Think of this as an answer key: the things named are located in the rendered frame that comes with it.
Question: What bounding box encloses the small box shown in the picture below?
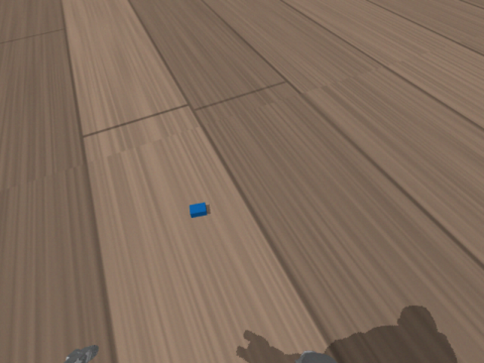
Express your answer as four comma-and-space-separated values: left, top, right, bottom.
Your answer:
189, 203, 207, 218

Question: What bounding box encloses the left robot hand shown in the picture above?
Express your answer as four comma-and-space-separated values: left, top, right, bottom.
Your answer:
64, 345, 98, 363

